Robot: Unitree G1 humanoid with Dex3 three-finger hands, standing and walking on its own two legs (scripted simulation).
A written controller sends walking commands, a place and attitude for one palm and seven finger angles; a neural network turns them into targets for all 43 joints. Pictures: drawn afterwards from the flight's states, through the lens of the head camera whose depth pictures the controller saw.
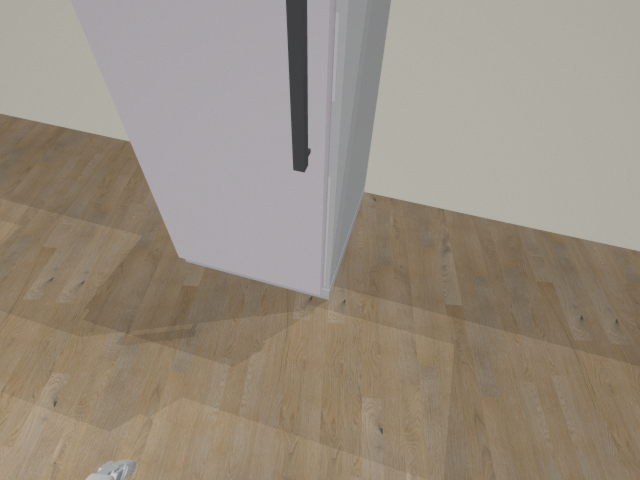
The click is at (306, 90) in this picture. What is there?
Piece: fridge door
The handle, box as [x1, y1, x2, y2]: [286, 0, 310, 171]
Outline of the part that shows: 286,0 293,169 304,171 307,166 307,156 310,152 310,149 307,147 306,0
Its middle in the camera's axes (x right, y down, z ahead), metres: -0.04 -0.31 +0.73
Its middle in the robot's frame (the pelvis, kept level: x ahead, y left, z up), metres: +0.77 +0.09 +0.13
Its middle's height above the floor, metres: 0.90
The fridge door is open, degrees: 0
